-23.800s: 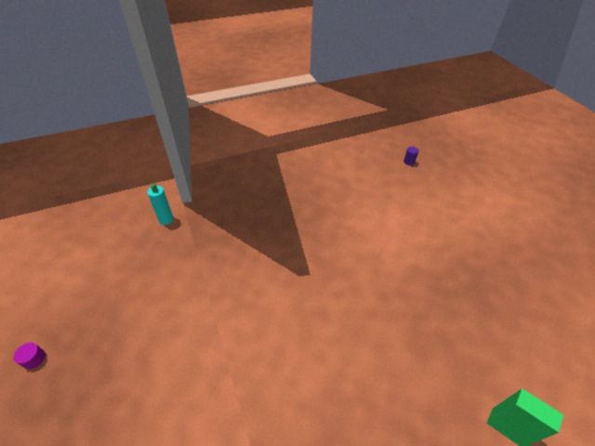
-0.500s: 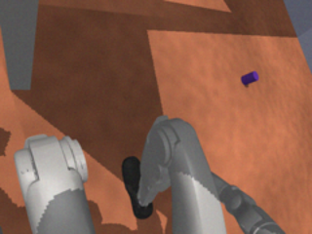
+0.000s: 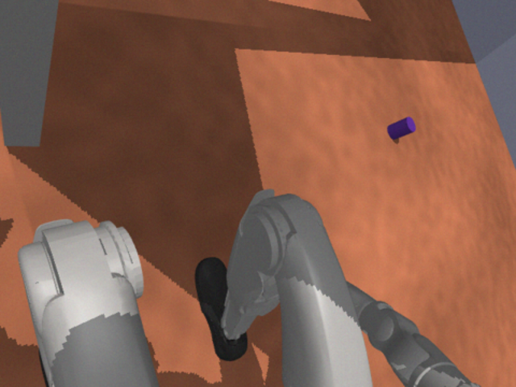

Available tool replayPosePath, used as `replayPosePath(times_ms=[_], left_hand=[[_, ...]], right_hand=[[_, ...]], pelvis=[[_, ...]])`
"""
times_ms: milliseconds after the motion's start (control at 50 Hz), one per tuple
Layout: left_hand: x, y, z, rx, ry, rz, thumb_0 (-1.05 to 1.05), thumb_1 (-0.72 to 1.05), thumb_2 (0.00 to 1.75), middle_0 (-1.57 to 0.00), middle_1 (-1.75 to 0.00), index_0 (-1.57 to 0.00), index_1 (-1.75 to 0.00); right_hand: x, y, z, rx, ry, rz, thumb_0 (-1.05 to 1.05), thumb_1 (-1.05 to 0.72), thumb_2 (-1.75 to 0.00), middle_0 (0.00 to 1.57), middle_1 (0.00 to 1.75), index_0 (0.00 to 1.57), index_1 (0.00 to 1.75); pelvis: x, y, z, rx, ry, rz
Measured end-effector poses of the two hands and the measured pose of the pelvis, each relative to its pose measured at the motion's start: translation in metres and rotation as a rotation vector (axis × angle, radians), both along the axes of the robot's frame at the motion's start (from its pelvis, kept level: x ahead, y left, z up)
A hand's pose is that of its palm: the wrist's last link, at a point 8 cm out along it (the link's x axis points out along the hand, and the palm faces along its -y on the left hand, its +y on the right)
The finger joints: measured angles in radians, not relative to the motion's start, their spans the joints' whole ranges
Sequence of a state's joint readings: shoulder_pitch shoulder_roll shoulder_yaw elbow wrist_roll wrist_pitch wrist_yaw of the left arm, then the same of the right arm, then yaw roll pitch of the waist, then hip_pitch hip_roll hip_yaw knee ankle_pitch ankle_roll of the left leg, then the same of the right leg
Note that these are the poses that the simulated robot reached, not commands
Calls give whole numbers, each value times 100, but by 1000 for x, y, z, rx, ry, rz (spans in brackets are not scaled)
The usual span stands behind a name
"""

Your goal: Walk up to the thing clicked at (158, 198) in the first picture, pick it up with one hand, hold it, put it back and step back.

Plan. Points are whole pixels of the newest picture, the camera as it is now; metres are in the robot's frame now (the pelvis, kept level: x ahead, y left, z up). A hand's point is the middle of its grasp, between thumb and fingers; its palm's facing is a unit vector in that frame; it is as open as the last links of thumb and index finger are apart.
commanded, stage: open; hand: left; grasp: from the side
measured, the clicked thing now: out of the picture +0.39 +0.30 -0.17
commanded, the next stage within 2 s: withdraw in 0.22 s
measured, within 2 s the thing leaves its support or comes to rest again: neither
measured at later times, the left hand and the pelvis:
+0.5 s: hand out of the picture +0.39 +0.31 -0.16, palm faces +0.45 -0.89 +0.02, open 17.4 cm; pelvis +0.00 +0.00 +0.00, yaw +0 degrees
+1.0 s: hand out of the picture +0.34 +0.39 -0.07, palm faces +0.39 -0.90 -0.21, open 17.6 cm; pelvis +0.01 -0.01 +0.04, yaw +5 degrees
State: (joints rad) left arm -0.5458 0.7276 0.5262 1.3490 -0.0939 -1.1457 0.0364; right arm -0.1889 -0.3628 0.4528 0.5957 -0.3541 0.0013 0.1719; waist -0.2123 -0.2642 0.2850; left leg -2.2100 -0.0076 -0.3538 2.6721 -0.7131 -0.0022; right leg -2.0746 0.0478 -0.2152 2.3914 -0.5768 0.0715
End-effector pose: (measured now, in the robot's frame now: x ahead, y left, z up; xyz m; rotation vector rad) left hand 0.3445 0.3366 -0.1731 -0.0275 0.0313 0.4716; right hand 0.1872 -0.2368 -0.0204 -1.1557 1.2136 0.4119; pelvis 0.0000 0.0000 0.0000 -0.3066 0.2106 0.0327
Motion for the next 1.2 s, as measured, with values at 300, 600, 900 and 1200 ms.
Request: replayPosePath(times_ms=[300, 600, 900, 1200], left_hand=[[2, 2, 2, -4, -6, -11, -1, -55, 18, -40, -26, -39, -27], [2, 35, 32, 62, -82, 21, -2, -58, 7, -10, -2, -9, -3], [-30, 84, 103, 92, 80, -48, -2, -58, 4, -5, -1, -5, -1], [-93, 109, 214, 292, 502, 41, -2, -55, 6, -6, -5, -6, -5]], right_hand=[[-5, 4, 5, 4, -1, 0, 0, -93, -91, 21, 30, 21, 31], [-4, 3, 7, 10, -25, -36, 0, -91, -90, 21, 30, 21, 30], [24, 8, 3, 186, -173, -220, 0, -88, -90, 21, 30, 21, 31], [29, 11, 11, 365, -178, -511, 0, -91, -91, 21, 30, 21, 31]], pelvis=[[-1, 2, 1, -8, -5, -3], [-1, 1, 4, -2, 10, 1], [4, -2, 27, 47, 147, 37], [11, -9, 90, 124, 332, 83]])
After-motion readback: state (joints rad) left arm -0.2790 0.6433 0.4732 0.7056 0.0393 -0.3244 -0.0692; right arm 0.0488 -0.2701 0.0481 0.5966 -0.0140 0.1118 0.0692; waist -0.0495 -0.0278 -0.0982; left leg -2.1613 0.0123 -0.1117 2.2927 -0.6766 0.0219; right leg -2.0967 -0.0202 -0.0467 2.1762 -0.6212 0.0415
